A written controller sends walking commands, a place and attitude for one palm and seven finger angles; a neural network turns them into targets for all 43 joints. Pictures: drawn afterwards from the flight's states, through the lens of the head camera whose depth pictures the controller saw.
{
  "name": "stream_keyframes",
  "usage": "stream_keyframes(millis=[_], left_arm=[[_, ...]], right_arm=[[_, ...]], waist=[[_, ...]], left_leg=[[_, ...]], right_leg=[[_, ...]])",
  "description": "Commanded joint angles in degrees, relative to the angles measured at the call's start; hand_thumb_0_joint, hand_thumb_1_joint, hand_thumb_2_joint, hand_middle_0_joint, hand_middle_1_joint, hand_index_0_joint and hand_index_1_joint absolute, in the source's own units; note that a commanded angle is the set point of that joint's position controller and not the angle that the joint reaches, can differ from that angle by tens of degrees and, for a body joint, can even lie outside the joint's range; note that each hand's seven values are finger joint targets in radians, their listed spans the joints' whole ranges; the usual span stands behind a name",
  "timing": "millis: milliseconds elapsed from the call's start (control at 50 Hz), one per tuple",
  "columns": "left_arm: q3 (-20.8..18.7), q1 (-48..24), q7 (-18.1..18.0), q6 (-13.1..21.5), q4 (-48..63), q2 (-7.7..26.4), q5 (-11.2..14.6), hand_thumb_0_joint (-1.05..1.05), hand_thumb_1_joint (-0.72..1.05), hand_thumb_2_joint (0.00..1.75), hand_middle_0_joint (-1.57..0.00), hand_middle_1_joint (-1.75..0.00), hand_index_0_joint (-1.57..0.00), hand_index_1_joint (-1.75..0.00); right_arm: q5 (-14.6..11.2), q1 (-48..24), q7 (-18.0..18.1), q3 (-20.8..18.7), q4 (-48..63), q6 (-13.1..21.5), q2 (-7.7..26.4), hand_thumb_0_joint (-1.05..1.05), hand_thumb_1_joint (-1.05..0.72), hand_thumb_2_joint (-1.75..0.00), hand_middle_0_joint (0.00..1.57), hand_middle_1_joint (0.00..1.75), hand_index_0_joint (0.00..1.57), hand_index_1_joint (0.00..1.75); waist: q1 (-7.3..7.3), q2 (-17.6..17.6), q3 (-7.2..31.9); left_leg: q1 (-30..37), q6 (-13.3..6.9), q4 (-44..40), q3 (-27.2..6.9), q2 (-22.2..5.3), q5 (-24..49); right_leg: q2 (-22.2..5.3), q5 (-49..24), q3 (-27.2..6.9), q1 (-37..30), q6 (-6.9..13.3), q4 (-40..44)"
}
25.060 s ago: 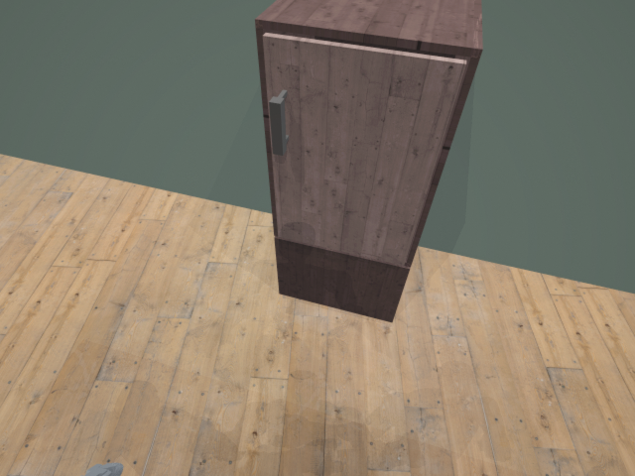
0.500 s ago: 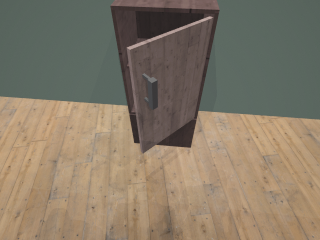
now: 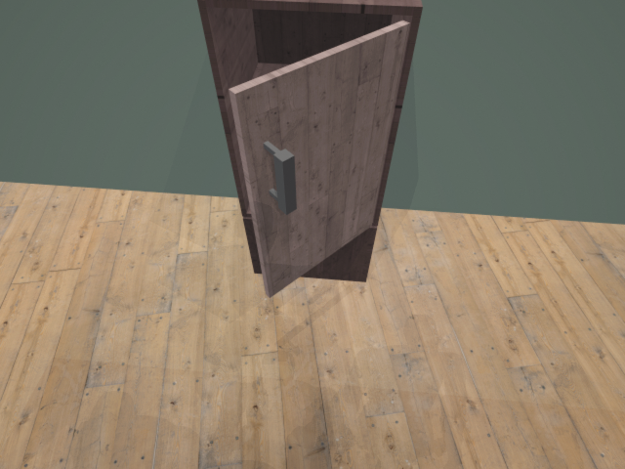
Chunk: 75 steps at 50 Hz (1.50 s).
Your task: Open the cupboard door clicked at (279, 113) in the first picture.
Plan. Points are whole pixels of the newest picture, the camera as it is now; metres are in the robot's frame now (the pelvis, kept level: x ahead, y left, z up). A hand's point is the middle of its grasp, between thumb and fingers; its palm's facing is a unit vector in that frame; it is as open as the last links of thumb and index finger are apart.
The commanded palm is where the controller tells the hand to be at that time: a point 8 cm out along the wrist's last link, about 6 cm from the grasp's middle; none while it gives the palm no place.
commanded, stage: look to check the result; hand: left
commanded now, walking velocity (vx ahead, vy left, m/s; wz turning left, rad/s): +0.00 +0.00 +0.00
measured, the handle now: (278, 177) +0.58 +0.10 +0.01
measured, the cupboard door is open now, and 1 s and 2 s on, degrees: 46 46 46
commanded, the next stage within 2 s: walk to a spot facing it in 0.26 s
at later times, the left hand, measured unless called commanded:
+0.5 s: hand out of the picture +0.01 +0.18 -0.18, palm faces +0.02 -0.98 -0.21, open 7.4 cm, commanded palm none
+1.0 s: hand out of the picture +0.08 +0.18 -0.16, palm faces -0.22 -0.92 -0.31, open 7.4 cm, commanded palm none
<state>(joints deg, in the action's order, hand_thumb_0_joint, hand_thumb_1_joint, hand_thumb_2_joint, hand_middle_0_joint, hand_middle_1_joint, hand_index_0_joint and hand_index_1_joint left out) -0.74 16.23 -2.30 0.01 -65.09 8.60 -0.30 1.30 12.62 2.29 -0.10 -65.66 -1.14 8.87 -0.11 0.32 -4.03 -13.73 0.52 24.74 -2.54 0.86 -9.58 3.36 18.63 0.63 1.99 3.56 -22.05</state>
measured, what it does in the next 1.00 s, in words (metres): lifts its left foot, turning right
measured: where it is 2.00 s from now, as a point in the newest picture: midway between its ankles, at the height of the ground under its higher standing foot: outside the picture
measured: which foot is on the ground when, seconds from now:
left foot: down 0.00-0.86, up 0.88-1.00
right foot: down 0.00-1.00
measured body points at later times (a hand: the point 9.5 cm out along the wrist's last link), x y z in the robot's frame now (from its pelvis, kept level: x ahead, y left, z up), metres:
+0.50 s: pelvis +0.01 +0.00 +0.00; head +0.02 +0.00 +0.45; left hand +0.01 +0.23 -0.16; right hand +0.03 -0.23 -0.16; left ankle +0.04 +0.13 -0.74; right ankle -0.07 -0.08 -0.74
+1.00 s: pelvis -0.02 -0.02 -0.01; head +0.02 -0.05 +0.44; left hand +0.09 +0.23 -0.14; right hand -0.02 -0.29 -0.17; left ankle +0.01 +0.12 -0.67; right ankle -0.06 -0.08 -0.74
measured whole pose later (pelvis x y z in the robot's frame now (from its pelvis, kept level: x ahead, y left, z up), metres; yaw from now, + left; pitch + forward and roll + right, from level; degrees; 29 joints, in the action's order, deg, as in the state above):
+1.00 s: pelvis -0.02 -0.02 -0.01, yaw -18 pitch +0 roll +2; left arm -4.7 13.0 -1.0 -1.9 -54.1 12.3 -1.5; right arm 1.3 7.7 1.9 -4.3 -55.5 -3.9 13.2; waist 1.4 1.3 -6.7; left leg -27.8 2.9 61.0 1.3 -2.1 -25.6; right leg 4.2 18.8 -3.0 14.1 4.7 -32.9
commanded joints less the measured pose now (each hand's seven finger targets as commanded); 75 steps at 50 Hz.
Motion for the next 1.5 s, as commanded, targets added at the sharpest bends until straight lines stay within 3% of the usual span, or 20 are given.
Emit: stream_keyframes(millis=[0,360,580,660,720,760,800,820,840,860,900,980,1160,1220,1240,1260,1280,1300,1380,1480], left_arm=[[-1.1,4.2,-0.4,0.7,1.0,6.4,0.3,0.00,0.90,0.90,-0.20,-0.30,-0.20,-0.30],[-1.1,3.9,-0.3,0.9,1.3,6.9,0.2,0.00,0.90,0.90,-0.20,-0.30,-0.20,-0.30],[-4.6,1.3,0.6,-1.8,7.2,9.5,-0.5,0.00,0.90,0.90,-0.20,-0.30,-0.20,-0.30],[-5.0,-0.1,1.4,-2.2,9.6,8.6,-0.6,0.00,0.90,0.90,-0.20,-0.30,-0.20,-0.30],[-5.0,-1.8,2.3,-2.8,11.5,7.2,-0.7,0.00,0.90,0.90,-0.20,-0.30,-0.20,-0.30],[-5.2,-0.8,3.0,-2.8,12.1,6.8,-0.8,0.00,0.90,0.90,-0.20,-0.30,-0.20,-0.30],[-5.6,5.9,3.2,-2.4,10.4,8.2,-1.0,0.00,0.90,0.90,-0.20,-0.30,-0.20,-0.30],[-6.5,6.5,2.5,-1.8,10.8,13.6,-1.8,0.00,0.90,0.90,-0.20,-0.30,-0.20,-0.30],[-6.9,4.8,1.9,-1.8,11.8,17.9,-1.6,0.00,0.90,0.90,-0.20,-0.30,-0.20,-0.30],[-6.9,2.7,1.4,-1.7,12.7,16.5,-1.3,0.00,0.90,0.90,-0.20,-0.30,-0.20,-0.30],[-6.2,-1.4,0.8,-1.1,13.8,13.7,-1.1,0.00,0.90,0.90,-0.20,-0.30,-0.20,-0.30],[-6.3,1.1,0.3,-0.7,13.6,13.6,-0.9,0.00,0.90,0.90,-0.20,-0.30,-0.20,-0.30],[-7.0,0.6,0.6,-1.3,15.4,14.9,-1.4,0.00,0.90,0.90,-0.20,-0.30,-0.20,-0.30],[-6.7,-3.2,0.8,-1.5,16.3,14.1,-1.0,0.00,0.90,0.90,-0.20,-0.30,-0.20,-0.30],[-6.3,-3.4,1.0,-1.6,17.3,12.0,-0.5,0.00,0.90,0.90,-0.20,-0.30,-0.20,-0.30],[-5.5,-2.1,2.0,-1.5,18.6,9.4,0.0,0.00,0.90,0.90,-0.20,-0.30,-0.20,-0.30],[-5.6,-3.5,2.5,-1.1,19.7,10.9,-0.7,0.00,0.90,0.90,-0.20,-0.30,-0.20,-0.30],[-5.8,-5.2,2.9,-1.2,19.2,11.2,-1.5,0.00,0.90,0.90,-0.20,-0.30,-0.20,-0.30],[-5.0,-6.9,4.2,-2.1,19.2,9.1,-0.8,0.00,0.90,0.90,-0.20,-0.30,-0.20,-0.30],[-4.4,-8.8,4.9,-2.0,19.4,8.5,-0.7,0.00,0.90,0.90,-0.20,-0.30,-0.20,-0.30]], right_arm=[[-0.2,2.9,0.6,-0.7,1.6,1.0,5.8,0.00,-0.90,-0.90,0.20,0.30,0.20,0.30],[-0.2,1.9,0.6,-0.9,1.9,1.2,6.7,0.00,-0.90,-0.90,0.20,0.30,0.20,0.30],[0.0,2.2,1.5,-4.0,6.9,-0.3,8.6,0.00,-0.90,-0.90,0.20,0.30,0.20,0.30],[0.3,3.0,1.7,-4.9,8.9,-0.2,11.1,0.00,-0.90,-0.90,0.20,0.30,0.20,0.30],[0.8,2.8,1.3,-5.3,10.6,0.4,13.0,0.00,-0.90,-0.90,0.20,0.30,0.20,0.30],[1.1,-0.1,1.1,-5.3,12.1,0.6,13.6,0.00,-0.90,-0.90,0.20,0.30,0.20,0.30],[0.6,-4.5,0.8,-5.3,13.9,0.0,13.5,0.00,-0.90,-0.90,0.20,0.30,0.20,0.30],[-0.1,-4.6,0.4,-5.1,15.4,-0.6,9.6,0.00,-0.90,-0.90,0.20,0.30,0.20,0.30],[-0.2,-7.7,-0.2,-4.9,17.0,-0.7,8.8,0.00,-0.90,-0.90,0.20,0.30,0.20,0.30],[-0.1,-8.0,-0.2,-5.2,16.7,-0.9,9.6,0.00,-0.90,-0.90,0.20,0.30,0.20,0.30],[-0.1,-7.0,-0.1,-5.0,16.0,-0.8,8.9,0.00,-0.90,-0.90,0.20,0.30,0.20,0.30],[-0.5,-7.5,0.0,-4.3,16.2,-0.9,7.2,0.00,-0.90,-0.90,0.20,0.30,0.20,0.30],[-1.2,-8.9,0.2,-4.2,19.1,0.0,7.2,0.00,-0.90,-0.90,0.20,0.30,0.20,0.30],[-1.4,-2.6,0.6,-4.3,17.7,0.6,7.8,0.00,-0.90,-0.90,0.20,0.30,0.20,0.30],[-0.9,0.5,0.9,-4.7,17.0,1.3,11.0,0.00,-0.90,-0.90,0.20,0.30,0.20,0.30],[0.1,1.5,1.0,-5.6,17.6,1.7,16.6,0.00,-0.90,-0.90,0.20,0.30,0.20,0.30],[0.5,2.4,1.3,-5.4,18.5,1.2,17.4,0.00,-0.90,-0.90,0.20,0.30,0.20,0.30],[1.1,2.7,1.2,-5.0,18.5,1.4,15.9,0.00,-0.90,-0.90,0.20,0.30,0.20,0.30],[1.0,-0.2,1.0,-4.2,19.0,1.5,13.5,0.00,-0.90,-0.90,0.20,0.30,0.20,0.30],[0.8,2.4,0.4,-5.1,17.9,1.0,15.8,0.00,-0.90,-0.90,0.20,0.30,0.20,0.30]], waist=[[-0.23,-0.7,1.4],[-0.11,0.2,0.0],[-0.56,-0.2,1.4],[-0.74,6.4,2.0],[-0.29,12.2,3.6],[1.47,8.8,4.9],[5.24,1.7,5.0],[5.08,-15.0,3.2],[5.81,-18.1,0.0],[4.18,-10.9,-0.1],[1.59,-8.0,0.9],[2.27,-4.7,6.4],[2.27,-7.0,6.5],[-1.24,-5.6,7.6],[-2.33,1.8,9.5],[-1.57,17.8,9.8],[-1.79,14.3,7.0],[-2.11,7.0,5.9],[0.06,12.4,5.6],[-1.38,13.9,6.4]], left_leg=[[6.1,-2.6,-1.0,-2.9,-5.2,12.9],[6.3,-2.5,-1.8,-2.8,-5.3,11.8],[3.5,-1.9,5.0,1.8,-8.6,5.5],[5.5,-5.8,-0.2,-4.9,-15.2,2.6],[2.9,-11.9,-8.5,-10.8,-24.8,0.1],[-1.3,-10.2,-5.9,-5.5,-23.7,2.7],[-8.5,-4.8,5.5,3.3,-16.8,-1.7],[-16.8,0.6,19.3,10.0,-7.2,-15.5],[-20.9,1.8,32.2,7.8,-2.6,-25.1],[-21.3,1.3,38.2,2.0,-3.5,-21.4],[-22.1,2.0,41.4,0.4,-4.5,-16.8],[-19.3,2.9,35.9,1.7,-3.3,-15.6],[-12.2,2.1,20.7,0.8,-0.9,-15.7],[1.5,1.5,3.6,0.0,-1.4,-6.2],[11.9,-0.8,-4.5,-6.4,-8.5,-1.8],[17.8,-7.7,-7.4,-21.3,-23.9,9.5],[11.6,-13.4,-7.1,-23.9,-30.4,14.0],[8.2,-13.7,-6.6,-21.7,-27.7,17.2],[8.0,-8.6,-1.4,-2.3,-18.1,30.4],[6.1,-6.5,0.7,2.7,-18.3,24.7]], right_leg=[[-8.7,-19.5,-4.8,5.7,-1.1,4.2],[-8.7,-18.3,-5.2,5.9,-1.1,5.0],[-7.6,-23.2,-11.9,11.5,0.6,-3.7],[-2.6,-11.4,-9.3,18.5,-0.8,-12.4],[-2.6,14.3,-2.5,20.2,-2.1,-29.6],[-4.5,12.2,-2.1,15.3,-1.9,-25.8],[-4.1,-1.6,-0.9,5.5,-2.3,-8.9],[-14.5,-3.3,-19.5,4.0,0.9,4.9],[-23.5,-10.1,-31.5,8.7,6.2,8.9],[-21.2,-13.0,-30.3,9.5,8.3,6.5],[-17.5,-27.2,-25.0,6.7,9.0,1.2],[-14.9,-42.1,-21.7,-0.9,8.2,-2.7],[-13.0,-39.7,-27.8,1.9,8.2,-3.2],[-9.3,-33.5,-26.4,10.6,3.7,-7.1],[-4.3,-20.9,-21.9,19.9,0.6,-11.7],[2.7,9.2,-10.9,30.5,-3.5,-23.3],[0.0,18.4,-5.1,31.6,-5.4,-35.0],[-1.1,16.2,-4.8,31.6,-5.9,-42.0],[-4.2,10.3,-0.3,30.2,-6.9,-40.6],[-2.8,6.5,4.9,19.9,-5.4,-22.7]])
